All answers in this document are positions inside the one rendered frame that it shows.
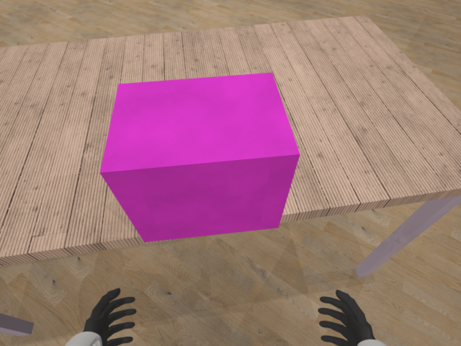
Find carton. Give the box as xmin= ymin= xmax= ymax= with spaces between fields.
xmin=100 ymin=73 xmax=300 ymax=242

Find left robot forearm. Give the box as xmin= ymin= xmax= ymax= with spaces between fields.
xmin=65 ymin=332 xmax=102 ymax=346

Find robot right hand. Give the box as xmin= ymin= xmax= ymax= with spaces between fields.
xmin=318 ymin=290 xmax=375 ymax=346

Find robot left hand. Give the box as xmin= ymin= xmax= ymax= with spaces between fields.
xmin=83 ymin=288 xmax=136 ymax=346

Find table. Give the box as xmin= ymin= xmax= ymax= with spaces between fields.
xmin=0 ymin=15 xmax=461 ymax=337

